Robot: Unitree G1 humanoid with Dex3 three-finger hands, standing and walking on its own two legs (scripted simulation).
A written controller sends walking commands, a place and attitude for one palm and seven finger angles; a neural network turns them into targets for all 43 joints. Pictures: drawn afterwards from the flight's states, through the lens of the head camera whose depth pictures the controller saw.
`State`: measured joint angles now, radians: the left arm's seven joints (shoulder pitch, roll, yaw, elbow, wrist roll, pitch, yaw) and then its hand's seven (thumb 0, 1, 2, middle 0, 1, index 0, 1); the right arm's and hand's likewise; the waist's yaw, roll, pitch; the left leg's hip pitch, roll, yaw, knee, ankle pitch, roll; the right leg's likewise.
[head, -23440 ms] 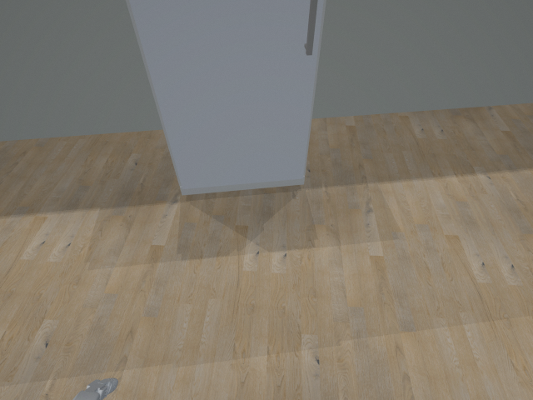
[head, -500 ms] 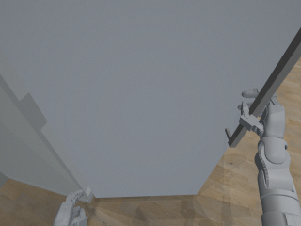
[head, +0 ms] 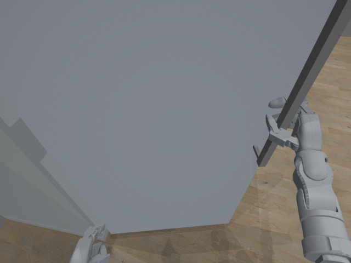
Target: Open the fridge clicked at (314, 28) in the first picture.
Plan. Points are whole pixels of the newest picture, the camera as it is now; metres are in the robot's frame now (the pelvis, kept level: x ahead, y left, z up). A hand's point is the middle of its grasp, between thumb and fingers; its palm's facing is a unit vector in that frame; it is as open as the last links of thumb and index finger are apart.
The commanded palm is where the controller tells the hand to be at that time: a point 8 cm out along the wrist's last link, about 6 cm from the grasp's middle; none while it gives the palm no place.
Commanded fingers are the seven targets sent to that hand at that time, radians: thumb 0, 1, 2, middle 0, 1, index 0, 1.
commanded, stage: loosen the grip on the handle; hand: right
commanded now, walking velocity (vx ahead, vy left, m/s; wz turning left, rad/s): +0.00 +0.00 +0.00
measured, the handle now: (292, 88) +0.40 -0.21 +0.22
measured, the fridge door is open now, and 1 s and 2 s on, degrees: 74 72 72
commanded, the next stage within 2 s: slip the hand off the handle in 0.50 s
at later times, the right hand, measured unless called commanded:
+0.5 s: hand (273, 130) +0.38 -0.20 +0.12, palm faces +0.23 +0.96 -0.18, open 14.1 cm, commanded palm +0.33 -0.24 +0.14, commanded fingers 0.00 0.55 -0.20 0.25 1.15 0.25 1.15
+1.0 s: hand (297, 131) +0.38 -0.25 +0.12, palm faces +0.23 +0.95 -0.20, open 14.7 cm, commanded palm +0.34 -0.30 +0.13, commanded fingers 0.00 0.55 -0.20 0.25 1.15 0.25 1.15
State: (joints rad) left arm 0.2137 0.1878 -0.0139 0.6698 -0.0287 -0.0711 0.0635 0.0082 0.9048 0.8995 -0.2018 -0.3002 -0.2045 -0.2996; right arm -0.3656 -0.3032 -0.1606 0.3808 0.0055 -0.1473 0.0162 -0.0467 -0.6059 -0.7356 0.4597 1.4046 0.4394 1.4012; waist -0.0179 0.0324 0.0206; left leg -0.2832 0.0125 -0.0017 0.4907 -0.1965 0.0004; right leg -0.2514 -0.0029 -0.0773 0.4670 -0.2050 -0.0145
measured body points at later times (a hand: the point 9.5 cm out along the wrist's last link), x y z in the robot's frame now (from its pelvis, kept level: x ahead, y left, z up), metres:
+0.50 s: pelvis +0.02 +0.02 -0.01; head +0.03 +0.02 +0.44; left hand +0.15 +0.27 -0.11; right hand +0.36 -0.25 +0.13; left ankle +0.04 +0.12 -0.74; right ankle +0.03 -0.11 -0.74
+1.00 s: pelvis +0.04 +0.00 -0.02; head +0.06 +0.00 +0.43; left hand +0.21 +0.24 -0.11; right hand +0.36 -0.30 +0.13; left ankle +0.04 +0.12 -0.74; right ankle +0.03 -0.11 -0.74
